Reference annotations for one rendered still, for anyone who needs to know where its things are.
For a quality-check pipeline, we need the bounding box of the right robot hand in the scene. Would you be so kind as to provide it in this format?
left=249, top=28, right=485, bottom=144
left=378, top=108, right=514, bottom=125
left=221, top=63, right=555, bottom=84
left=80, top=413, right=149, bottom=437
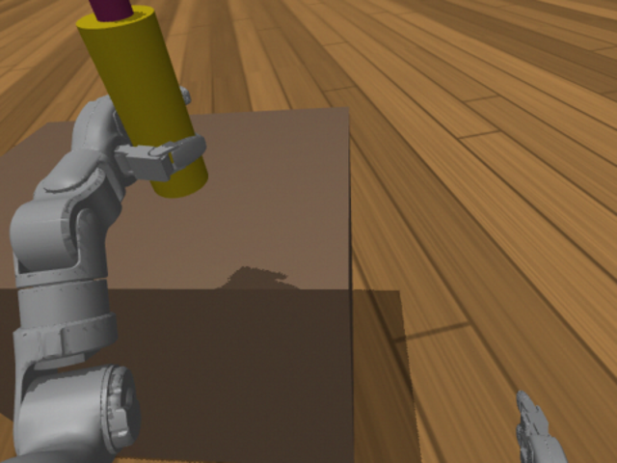
left=516, top=391, right=569, bottom=463

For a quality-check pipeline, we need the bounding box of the left robot hand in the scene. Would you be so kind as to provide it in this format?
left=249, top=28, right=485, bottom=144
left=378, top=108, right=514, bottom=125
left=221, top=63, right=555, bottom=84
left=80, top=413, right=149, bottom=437
left=71, top=86, right=206, bottom=187

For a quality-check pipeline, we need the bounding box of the bottle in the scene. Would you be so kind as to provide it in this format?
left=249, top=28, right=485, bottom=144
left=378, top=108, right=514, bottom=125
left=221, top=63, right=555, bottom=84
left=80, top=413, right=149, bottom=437
left=76, top=0, right=208, bottom=199

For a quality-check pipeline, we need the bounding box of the left robot arm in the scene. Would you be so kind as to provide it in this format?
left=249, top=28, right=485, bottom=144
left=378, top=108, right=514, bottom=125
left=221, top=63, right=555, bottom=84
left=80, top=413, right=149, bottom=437
left=0, top=149, right=142, bottom=463

